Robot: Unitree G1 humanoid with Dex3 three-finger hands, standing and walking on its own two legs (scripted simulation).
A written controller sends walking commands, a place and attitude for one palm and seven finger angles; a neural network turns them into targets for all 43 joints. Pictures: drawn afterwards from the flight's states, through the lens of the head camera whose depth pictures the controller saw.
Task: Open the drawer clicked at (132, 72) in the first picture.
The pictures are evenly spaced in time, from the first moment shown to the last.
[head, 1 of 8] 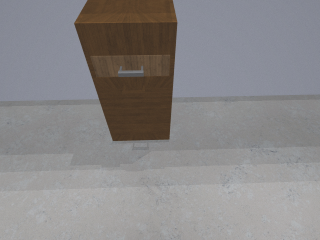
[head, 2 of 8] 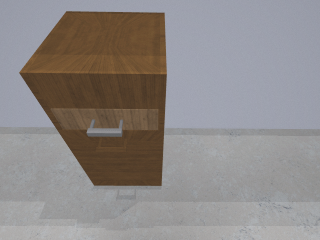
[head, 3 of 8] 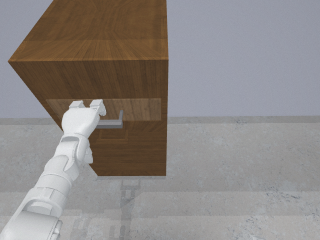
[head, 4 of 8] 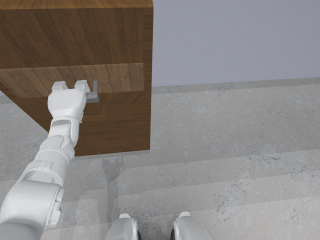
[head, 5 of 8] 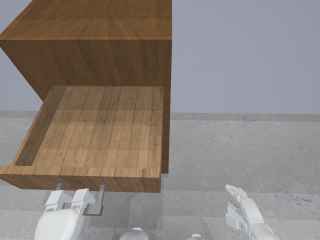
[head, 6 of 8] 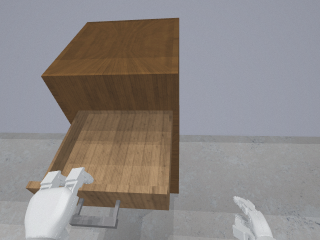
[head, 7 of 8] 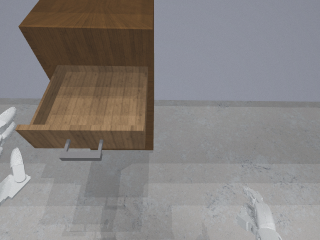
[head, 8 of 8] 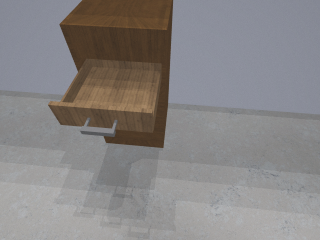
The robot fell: no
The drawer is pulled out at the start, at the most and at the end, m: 0.00 0.30 0.30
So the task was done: yes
